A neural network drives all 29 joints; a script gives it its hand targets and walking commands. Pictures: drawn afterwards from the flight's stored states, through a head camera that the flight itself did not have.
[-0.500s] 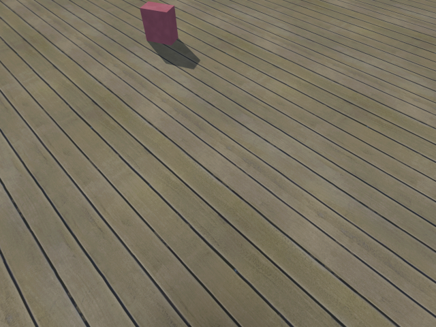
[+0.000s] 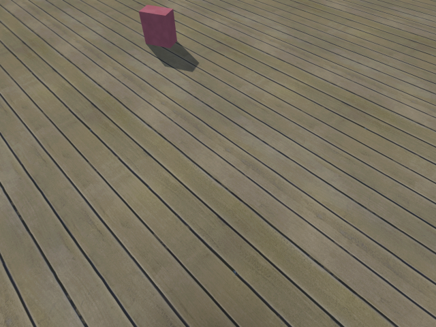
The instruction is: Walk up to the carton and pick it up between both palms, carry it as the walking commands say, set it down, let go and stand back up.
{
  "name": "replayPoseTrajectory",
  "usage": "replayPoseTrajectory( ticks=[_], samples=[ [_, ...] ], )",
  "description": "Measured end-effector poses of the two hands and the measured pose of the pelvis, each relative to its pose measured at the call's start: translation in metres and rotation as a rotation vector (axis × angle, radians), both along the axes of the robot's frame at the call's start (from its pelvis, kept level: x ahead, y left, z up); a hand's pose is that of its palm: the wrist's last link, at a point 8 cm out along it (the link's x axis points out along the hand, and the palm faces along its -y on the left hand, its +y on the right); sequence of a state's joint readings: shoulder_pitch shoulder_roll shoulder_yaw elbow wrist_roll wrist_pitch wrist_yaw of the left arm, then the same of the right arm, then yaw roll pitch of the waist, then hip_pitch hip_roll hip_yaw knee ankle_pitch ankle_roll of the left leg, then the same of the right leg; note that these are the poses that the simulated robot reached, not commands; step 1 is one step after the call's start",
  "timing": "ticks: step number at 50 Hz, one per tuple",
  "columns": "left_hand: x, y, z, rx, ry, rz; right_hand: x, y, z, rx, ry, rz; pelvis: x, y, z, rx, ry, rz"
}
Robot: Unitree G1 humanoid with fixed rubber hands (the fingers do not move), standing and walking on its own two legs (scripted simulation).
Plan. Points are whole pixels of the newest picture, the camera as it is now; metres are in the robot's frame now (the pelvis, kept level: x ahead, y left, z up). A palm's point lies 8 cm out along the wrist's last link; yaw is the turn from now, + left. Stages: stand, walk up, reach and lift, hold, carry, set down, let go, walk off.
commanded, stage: stand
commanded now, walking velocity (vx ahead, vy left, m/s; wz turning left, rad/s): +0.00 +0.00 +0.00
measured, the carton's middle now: (158, 26) +2.51 +0.59 -0.63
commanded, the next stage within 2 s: walk up in 0.60 s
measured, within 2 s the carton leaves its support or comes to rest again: neither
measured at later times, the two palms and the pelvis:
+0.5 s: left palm out of the picture -0.03 +0.20 -0.15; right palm out of the picture -0.02 -0.20 -0.15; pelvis +0.00 +0.00 +0.00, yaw +0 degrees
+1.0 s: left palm out of the picture -0.03 +0.26 -0.14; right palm out of the picture +0.10 -0.20 -0.12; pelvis +0.02 +0.03 +0.00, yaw +6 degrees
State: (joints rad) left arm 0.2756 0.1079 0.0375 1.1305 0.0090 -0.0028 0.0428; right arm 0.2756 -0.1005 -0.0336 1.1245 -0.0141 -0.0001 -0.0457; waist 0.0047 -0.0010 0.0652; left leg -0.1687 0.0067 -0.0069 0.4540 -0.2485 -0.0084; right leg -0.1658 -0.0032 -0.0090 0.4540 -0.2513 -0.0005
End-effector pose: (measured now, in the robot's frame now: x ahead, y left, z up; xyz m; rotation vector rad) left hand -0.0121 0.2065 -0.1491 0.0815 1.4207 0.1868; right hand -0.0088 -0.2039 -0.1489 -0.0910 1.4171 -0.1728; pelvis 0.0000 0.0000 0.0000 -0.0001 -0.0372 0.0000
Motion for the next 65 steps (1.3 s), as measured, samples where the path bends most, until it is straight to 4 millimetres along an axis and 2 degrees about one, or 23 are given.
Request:
replayPoseTrajectory(
  ticks=[23,41,43,44,49,51,53,54,56,61,65],
  samples=[
    [-0.013,-0.004,0.0,-0.008,0.026,-0.001,-0.014,0.002,0.0,0.007,0.032,0.003,-0.004,-0.001,0.0,0.0,0.006,0.0],
    [-0.013,-0.001,-0.001,-0.004,0.014,0.017,-0.012,0.0,-0.002,0.006,0.025,0.011,-0.005,0.0,-0.002,-0.002,0.017,0.006],
    [-0.012,0.011,0.001,0.025,-0.027,0.057,0.001,-0.003,-0.001,0.014,0.016,0.057,-0.004,0.003,-0.003,-0.003,0.03,0.038],
    [-0.013,0.018,0.003,0.039,-0.042,0.079,0.015,-0.005,0.001,0.013,-0.005,0.084,-0.004,0.006,-0.003,-0.002,0.037,0.049],
    [-0.015,0.05,0.007,0.059,-0.068,0.122,0.095,-0.004,0.023,-0.033,-0.189,0.172,0.013,0.026,0.002,0.0,0.057,0.097],
    [-0.011,0.064,0.003,0.053,-0.068,0.129,0.122,0.003,0.029,-0.058,-0.242,0.198,0.023,0.039,0.0,-0.001,0.055,0.113],
    [-0.006,0.08,-0.008,0.042,-0.059,0.126,0.14,0.01,0.027,-0.091,-0.283,0.217,0.034,0.054,-0.01,-0.015,0.051,0.123],
    [-0.001,0.088,-0.015,0.037,-0.054,0.113,0.144,0.013,0.024,-0.107,-0.292,0.22,0.039,0.06,-0.016,-0.019,0.051,0.125],
    [0.021,0.1,-0.02,0.023,-0.071,0.081,0.136,0.022,0.02,-0.118,-0.258,0.21,0.05,0.069,-0.019,-0.017,0.051,0.12],
    [0.119,0.115,0.0,-0.007,-0.236,0.035,0.094,0.053,0.024,-0.068,-0.068,0.147,0.089,0.081,-0.002,-0.03,0.056,0.127],
    [0.199,0.115,0.015,-0.024,-0.32,-0.001,0.074,0.074,0.034,-0.027,0.049,0.081,0.125,0.084,0.007,-0.046,0.058,0.144]
  ],
)
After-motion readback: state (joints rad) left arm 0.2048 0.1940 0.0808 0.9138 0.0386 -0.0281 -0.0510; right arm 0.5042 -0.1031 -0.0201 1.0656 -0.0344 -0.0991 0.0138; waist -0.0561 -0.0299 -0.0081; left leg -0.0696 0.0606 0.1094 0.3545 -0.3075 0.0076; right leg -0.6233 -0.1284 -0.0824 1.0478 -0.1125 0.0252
